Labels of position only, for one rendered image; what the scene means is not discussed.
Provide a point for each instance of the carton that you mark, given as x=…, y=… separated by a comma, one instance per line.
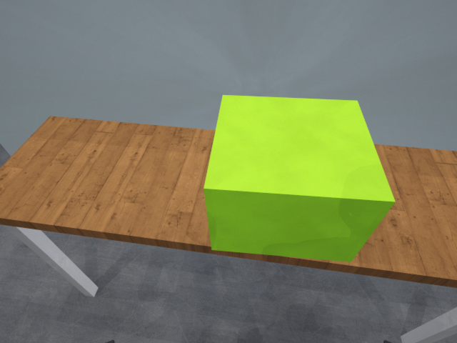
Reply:
x=294, y=177

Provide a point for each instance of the table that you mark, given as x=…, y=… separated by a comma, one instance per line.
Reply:
x=144, y=184

